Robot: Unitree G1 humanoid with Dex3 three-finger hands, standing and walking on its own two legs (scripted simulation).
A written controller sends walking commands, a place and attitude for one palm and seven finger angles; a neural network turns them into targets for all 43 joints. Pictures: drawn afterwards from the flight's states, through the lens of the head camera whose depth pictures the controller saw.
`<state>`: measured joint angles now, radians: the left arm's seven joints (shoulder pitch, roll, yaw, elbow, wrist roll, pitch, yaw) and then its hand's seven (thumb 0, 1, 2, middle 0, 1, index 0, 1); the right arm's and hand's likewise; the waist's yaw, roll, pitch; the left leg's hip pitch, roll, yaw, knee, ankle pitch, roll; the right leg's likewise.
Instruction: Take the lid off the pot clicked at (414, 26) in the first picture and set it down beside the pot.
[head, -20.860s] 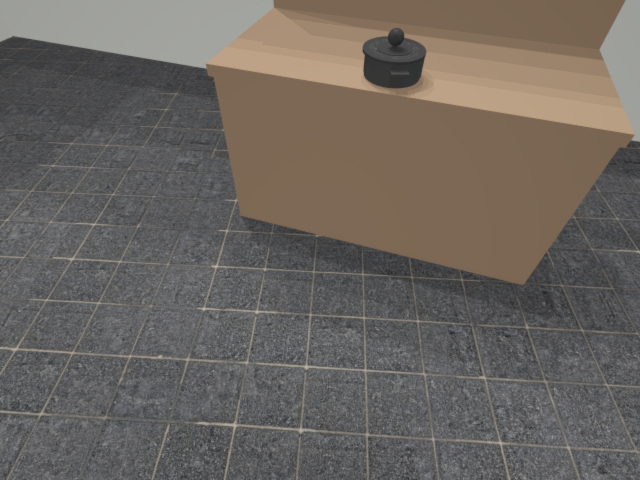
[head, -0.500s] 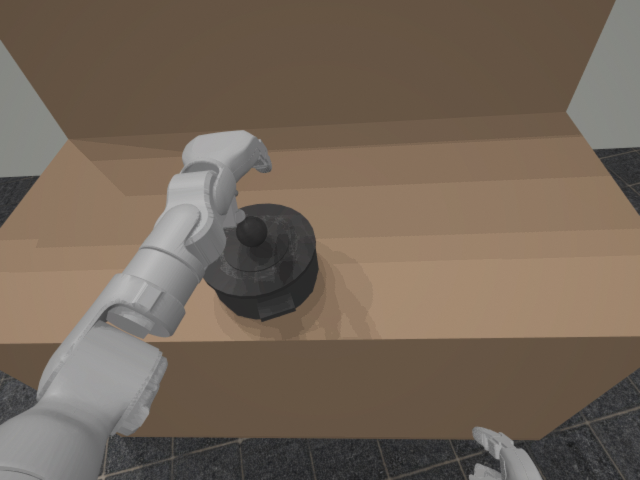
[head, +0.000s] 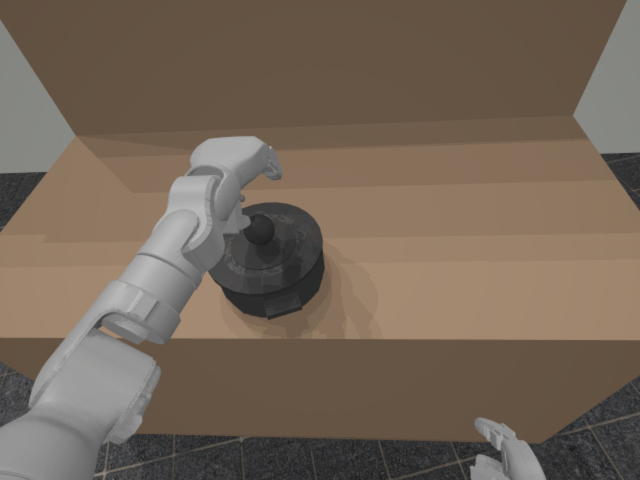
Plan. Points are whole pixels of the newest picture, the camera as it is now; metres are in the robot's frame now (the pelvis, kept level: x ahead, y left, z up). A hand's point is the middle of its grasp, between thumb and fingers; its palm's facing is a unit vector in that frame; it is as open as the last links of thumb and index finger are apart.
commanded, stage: lower the open fingers around the knob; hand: left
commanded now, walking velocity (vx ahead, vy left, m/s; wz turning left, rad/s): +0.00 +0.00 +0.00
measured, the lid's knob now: (259, 229) +0.46 +0.11 +0.05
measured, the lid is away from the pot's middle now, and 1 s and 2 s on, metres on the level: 0.00 0.00 0.00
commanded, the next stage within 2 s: close the fingers and squeeze the knob in 1.30 s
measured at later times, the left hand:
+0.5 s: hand (250, 230) +0.41 +0.11 +0.09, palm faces -0.28 -0.04 -0.96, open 10.4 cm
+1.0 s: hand (252, 238) +0.43 +0.11 +0.06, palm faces -0.31 -0.05 -0.95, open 10.4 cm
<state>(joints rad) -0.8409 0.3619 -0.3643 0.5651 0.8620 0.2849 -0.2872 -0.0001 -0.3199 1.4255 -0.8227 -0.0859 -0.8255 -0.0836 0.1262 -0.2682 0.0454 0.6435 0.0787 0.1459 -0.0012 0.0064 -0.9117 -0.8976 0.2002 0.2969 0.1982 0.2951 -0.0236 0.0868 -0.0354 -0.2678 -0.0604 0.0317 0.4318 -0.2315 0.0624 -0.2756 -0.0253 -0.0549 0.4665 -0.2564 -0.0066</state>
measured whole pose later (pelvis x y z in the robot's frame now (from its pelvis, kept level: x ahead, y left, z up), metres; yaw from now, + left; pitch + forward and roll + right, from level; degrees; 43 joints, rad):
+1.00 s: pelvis +0.00 -0.01 +0.00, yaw -1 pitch +6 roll +0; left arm -0.74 0.31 -0.35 0.71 0.88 0.24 -0.15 0.00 -0.32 1.43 -0.82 -0.09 -0.82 -0.08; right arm 0.16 -0.27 0.02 0.66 0.08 0.18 0.00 0.01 -0.91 -0.90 0.20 0.30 0.20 0.30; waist -0.03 0.08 -0.05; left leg -0.32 -0.04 0.05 0.46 -0.25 0.05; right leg -0.33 -0.01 -0.04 0.48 -0.26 -0.02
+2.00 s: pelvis +0.00 +0.00 +0.00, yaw -1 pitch +6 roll +0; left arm -0.73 0.28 -0.37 0.68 0.89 0.29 -0.13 0.00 0.02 1.12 -0.65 -0.77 -0.66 -0.77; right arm 0.16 -0.26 0.02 0.67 0.08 0.19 0.02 0.01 -0.91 -0.90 0.20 0.30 0.20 0.30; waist -0.03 0.09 -0.06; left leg -0.31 -0.04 0.05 0.46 -0.25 0.05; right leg -0.32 -0.01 -0.04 0.48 -0.26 -0.01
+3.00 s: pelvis +0.00 +0.00 +0.00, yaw -1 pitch +6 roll +0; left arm -0.73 0.30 -0.36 0.68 0.89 0.27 -0.14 -0.01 0.20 0.83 -0.68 -0.92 -0.74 -0.95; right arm 0.15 -0.26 0.02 0.66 0.08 0.18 0.00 0.01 -0.91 -0.90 0.20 0.30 0.20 0.30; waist -0.03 0.08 -0.06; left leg -0.31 -0.05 0.05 0.46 -0.25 0.06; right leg -0.32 -0.01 -0.04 0.48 -0.26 -0.01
